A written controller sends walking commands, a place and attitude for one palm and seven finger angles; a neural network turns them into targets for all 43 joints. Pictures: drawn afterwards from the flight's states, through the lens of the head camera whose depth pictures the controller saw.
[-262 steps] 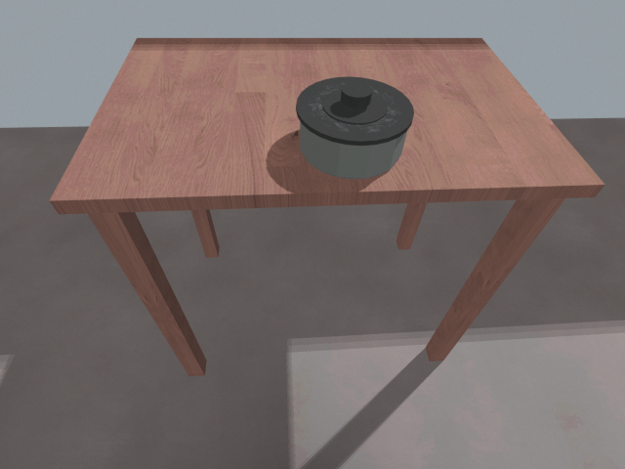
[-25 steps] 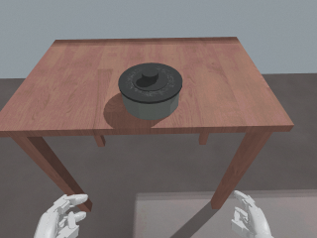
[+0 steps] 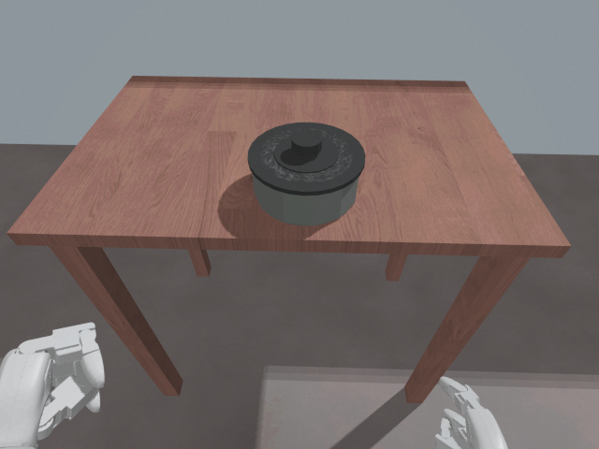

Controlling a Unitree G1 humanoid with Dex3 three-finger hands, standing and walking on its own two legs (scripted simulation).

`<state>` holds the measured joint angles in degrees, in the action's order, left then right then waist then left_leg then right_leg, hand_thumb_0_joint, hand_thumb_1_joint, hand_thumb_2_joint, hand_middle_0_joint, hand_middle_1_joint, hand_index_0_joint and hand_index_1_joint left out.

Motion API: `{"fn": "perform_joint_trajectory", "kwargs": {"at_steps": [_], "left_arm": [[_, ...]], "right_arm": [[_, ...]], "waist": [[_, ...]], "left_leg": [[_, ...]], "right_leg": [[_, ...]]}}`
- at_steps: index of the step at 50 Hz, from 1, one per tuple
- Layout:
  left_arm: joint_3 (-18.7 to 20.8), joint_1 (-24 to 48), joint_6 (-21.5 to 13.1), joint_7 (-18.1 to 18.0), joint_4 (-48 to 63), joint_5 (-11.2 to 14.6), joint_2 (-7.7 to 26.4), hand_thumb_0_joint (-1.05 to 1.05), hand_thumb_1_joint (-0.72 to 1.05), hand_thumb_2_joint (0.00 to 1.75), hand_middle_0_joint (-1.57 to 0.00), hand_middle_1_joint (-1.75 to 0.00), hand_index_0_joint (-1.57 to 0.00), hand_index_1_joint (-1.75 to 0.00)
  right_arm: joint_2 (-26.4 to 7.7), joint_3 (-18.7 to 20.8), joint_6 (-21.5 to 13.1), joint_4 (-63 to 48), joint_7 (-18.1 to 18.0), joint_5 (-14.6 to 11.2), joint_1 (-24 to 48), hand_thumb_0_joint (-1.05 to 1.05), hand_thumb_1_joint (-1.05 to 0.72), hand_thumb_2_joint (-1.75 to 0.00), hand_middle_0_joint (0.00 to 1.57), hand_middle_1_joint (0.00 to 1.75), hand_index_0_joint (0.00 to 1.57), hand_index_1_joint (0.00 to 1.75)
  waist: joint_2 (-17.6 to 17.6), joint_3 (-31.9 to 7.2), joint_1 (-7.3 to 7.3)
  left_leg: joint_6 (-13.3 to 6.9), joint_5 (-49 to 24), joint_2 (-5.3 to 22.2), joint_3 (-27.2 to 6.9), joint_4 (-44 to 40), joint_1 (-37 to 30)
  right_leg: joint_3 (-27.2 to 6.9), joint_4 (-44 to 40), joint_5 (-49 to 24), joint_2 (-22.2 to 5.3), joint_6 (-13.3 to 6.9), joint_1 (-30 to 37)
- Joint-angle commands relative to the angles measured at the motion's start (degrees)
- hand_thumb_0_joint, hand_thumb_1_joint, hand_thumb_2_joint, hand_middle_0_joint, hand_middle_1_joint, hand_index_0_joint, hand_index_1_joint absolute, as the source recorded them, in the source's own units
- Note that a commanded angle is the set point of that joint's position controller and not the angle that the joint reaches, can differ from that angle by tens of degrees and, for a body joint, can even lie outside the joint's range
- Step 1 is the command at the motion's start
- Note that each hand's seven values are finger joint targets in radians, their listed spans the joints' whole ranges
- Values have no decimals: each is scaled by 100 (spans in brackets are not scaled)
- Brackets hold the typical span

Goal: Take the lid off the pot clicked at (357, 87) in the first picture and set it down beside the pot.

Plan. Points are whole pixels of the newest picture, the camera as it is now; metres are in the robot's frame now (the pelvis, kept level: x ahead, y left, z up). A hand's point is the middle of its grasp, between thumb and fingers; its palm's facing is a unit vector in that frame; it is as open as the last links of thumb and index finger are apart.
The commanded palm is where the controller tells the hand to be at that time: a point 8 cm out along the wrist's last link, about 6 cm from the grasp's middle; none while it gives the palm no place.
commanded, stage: raise the hand higher, near the body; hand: left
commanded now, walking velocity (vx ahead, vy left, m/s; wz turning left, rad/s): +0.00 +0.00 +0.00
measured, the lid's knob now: (306, 142) +0.53 +0.05 +0.14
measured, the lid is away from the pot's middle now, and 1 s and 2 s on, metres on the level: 0.00 0.00 0.00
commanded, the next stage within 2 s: reach forward and open the fingers in 0.66 s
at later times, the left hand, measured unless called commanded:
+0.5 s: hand (64, 339) +0.17 +0.25 +0.16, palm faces +0.35 -0.85 -0.39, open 3.1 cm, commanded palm +0.11 +0.28 +0.19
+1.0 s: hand (53, 309) +0.18 +0.25 +0.19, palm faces +0.29 -0.21 -0.93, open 2.9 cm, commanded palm +0.15 +0.27 +0.23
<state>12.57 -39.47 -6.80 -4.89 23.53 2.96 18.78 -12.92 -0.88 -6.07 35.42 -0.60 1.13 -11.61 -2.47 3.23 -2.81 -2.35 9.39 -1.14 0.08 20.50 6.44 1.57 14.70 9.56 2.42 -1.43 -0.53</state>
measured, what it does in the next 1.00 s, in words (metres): stands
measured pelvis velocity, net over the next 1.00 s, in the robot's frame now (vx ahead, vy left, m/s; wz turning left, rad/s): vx -0.03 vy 0.01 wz -0.02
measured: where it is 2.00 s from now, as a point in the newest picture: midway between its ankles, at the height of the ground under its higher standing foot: outside the picture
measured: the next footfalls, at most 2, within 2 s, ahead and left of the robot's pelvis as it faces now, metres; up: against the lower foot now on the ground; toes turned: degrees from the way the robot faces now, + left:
none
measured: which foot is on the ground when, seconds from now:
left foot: down 0.00-1.00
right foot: down 0.00-1.00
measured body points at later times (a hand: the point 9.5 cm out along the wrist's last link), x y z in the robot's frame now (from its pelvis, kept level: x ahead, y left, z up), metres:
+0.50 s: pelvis +0.00 +0.01 +0.00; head -0.02 +0.02 +0.45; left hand +0.14 +0.29 +0.18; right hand +0.20 -0.20 -0.06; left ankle +0.03 +0.09 -0.75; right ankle -0.01 -0.10 -0.75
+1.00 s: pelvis -0.03 +0.01 -0.01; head -0.02 -0.02 +0.44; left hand +0.16 +0.26 +0.24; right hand +0.19 -0.20 -0.10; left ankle +0.03 +0.09 -0.75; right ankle -0.01 -0.10 -0.75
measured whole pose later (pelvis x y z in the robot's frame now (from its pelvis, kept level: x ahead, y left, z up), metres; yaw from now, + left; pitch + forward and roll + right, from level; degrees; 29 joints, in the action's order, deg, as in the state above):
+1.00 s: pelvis -0.03 +0.01 -0.01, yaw -1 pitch -2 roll -1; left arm 14.2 -22.9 4.5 -3.2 36.1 -30.7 37.0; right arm -16.8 -2.1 4.7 31.1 2.2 0.5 -7.6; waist -5.9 1.8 -6.3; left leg -3.3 10.1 -2.2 1.7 26.8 14.4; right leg 0.5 26.7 13.0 1.1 -0.7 -11.4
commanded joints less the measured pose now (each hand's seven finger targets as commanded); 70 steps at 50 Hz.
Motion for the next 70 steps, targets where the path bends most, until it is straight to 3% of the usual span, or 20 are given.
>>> {"fn": "perform_joint_trajectory", "kwargs": {"at_steps": [1,4,10,14,20,24,30,34,38,39,40,41,43,49,57,59,62,64,68,70], "left_arm": [[695,98,-410,-63,1372,33,913,0,90,90,-130,-150,-130,-150],[564,257,-492,-137,2067,-45,904,0,90,90,-130,-150,-130,-150],[697,65,-446,-79,1509,20,793,0,90,90,-130,-150,-130,-150],[767,557,-580,-137,2328,-13,1017,0,90,90,-130,-150,-130,-150],[847,583,-556,-94,1728,64,843,0,90,90,-130,-150,-130,-150],[919,1051,-659,-98,2206,59,984,0,90,90,-130,-150,-130,-150],[1134,1226,-688,-113,1962,108,1038,0,90,90,-130,-150,-130,-150],[1152,1646,-787,-91,2266,106,1095,0,90,90,-130,-150,-130,-150],[1533,1562,-798,-134,2104,162,1349,0,90,90,-130,-150,-130,-150],[1028,1936,-178,-246,2270,-1980,2528,0,87,92,-129,-146,-129,-146],[854,2162,114,-291,2652,-1899,1870,0,84,94,-129,-143,-129,-143],[908,2248,207,-302,2457,-1885,1877,0,82,96,-128,-139,-128,-139],[1101,1413,650,-296,2335,-2634,2270,0,77,100,-127,-132,-127,-132],[1102,2702,1373,184,1572,-3935,3257,0,60,113,-124,-111,-124,-111],[231,4308,1604,1401,1069,-4192,3325,0,33,130,-116,-83,-116,-83],[312,4797,1651,1680,947,-4287,3619,0,26,134,-114,-76,-114,-76],[468,5254,1632,2013,95,-4407,3991,0,15,140,-111,-65,-111,-65],[630,5731,1619,2227,-282,-4506,4281,0,8,145,-109,-58,-109,-58],[19,5518,1588,2581,100,-4293,3590,0,-6,153,-104,-44,-104,-44],[-210,5679,1551,2790,-66,-4177,3450,0,-12,157,-101,-36,-101,-36]], "right_arm": [[-806,347,-404,-1079,-116,-22,817,0,-90,-90,20,30,20,30],[-786,248,-568,-1085,-95,18,765,0,-90,-90,20,30,20,30],[-767,313,-454,-999,-52,-9,857,0,-90,-90,20,30,20,30],[-821,255,-602,-1049,-49,14,789,0,-90,-90,20,30,20,30],[-751,259,-481,-946,-20,1,844,0,-90,-90,20,30,20,30],[-769,215,-560,-963,-13,23,845,0,-90,-90,20,30,20,30],[-727,208,-535,-858,-22,37,940,0,-90,-90,20,30,20,30],[-745,186,-594,-822,1,20,946,0,-90,-90,20,30,20,30],[-770,213,-599,-825,12,24,1000,0,-90,-90,20,30,20,30],[-1120,32,-191,-1016,73,204,884,0,-90,-90,20,30,20,30],[-826,69,20,-1340,143,116,1083,0,-90,-90,20,30,20,30],[-893,107,105,-1271,173,87,1070,0,-90,-90,20,30,20,30],[-942,126,347,-1515,252,-12,1197,0,-90,-90,20,30,20,30],[-1040,159,992,-1399,207,-154,1404,0,-90,-90,20,30,20,30],[-989,102,763,-1201,40,-282,1665,0,-90,-90,20,30,20,30],[-1002,66,638,-1126,17,-260,1710,0,-90,-90,20,30,20,30],[-999,-14,680,-1012,-71,-268,1719,0,-90,-90,20,30,20,30],[-1045,3,675,-924,-48,-261,1788,0,-90,-90,20,30,20,30],[-909,20,543,-1208,38,-313,1957,0,-90,-90,20,30,20,30],[-897,-5,550,-1157,42,-284,1790,0,-90,-90,20,30,20,30]], "waist": [[35,-501,-129],[-351,-866,-109],[78,-130,-118],[-376,-669,-105],[-81,-86,-91],[-228,-516,-104],[14,-215,-111],[-416,-515,-107],[-75,-515,-150],[-945,-546,-218],[-1117,-370,-256],[-931,-284,-203],[-828,-506,-448],[217,-1219,-387],[-117,-1346,-312],[-250,-1507,-301],[41,-762,-295],[-178,-1049,-305],[-553,-1440,-336],[-145,-1403,-318]], "left_leg": [[32,-416,65,-12,-275,-586],[61,-676,84,-104,-224,-659],[91,-649,134,-92,-308,-402],[94,-703,165,-180,-257,-580],[128,-434,185,-135,-340,-422],[121,-404,190,-226,-352,-533],[138,-363,188,-159,-338,-463],[145,-217,206,-236,-387,-551],[147,-315,190,-151,-312,-565],[194,-293,66,-162,-256,334],[239,-116,92,-211,-356,560],[222,26,106,-234,-387,673],[183,277,142,-130,-266,694],[35,-164,-9,7,251,593],[-45,-418,-146,-130,37,50],[-74,-636,-203,-125,23,-9],[-46,-325,-176,-61,-157,195],[-62,-460,-228,-40,-175,121],[-51,-642,-261,-78,-192,-230],[-95,-722,-308,45,-217,-271]], "right_leg": [[-23,-415,-50,-15,88,-614],[1,-262,-322,22,85,-492],[47,-282,-316,48,54,-640],[12,-217,-391,56,70,-519],[19,-294,-157,51,34,-697],[21,-234,-202,69,44,-545],[1,-328,-112,52,26,-616],[-3,-276,-77,58,19,-551],[-26,-344,-87,75,23,-531],[30,498,-187,-10,68,-817],[193,647,-31,-2,-11,-863],[244,686,63,17,-35,-913],[108,774,212,90,-26,-854],[-145,777,425,6,-10,-981],[-96,571,67,-13,82,-932],[-103,489,-97,-6,49,-842],[-74,328,238,12,77,-978],[-131,235,191,-4,27,-837],[-193,206,-74,102,35,-634],[-99,207,-197,44,94,-607]]}}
